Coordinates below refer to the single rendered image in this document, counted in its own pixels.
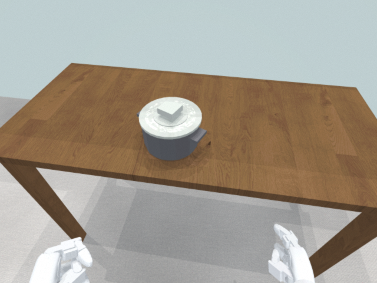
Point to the robot right hand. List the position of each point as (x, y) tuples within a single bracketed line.
[(295, 265)]

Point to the lid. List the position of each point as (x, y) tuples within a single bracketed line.
[(161, 127)]

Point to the knob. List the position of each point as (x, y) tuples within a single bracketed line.
[(170, 109)]

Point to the pot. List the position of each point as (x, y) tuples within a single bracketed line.
[(172, 149)]

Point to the robot left hand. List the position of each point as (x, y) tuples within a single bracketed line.
[(48, 267)]

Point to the table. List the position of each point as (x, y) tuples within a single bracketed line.
[(310, 144)]

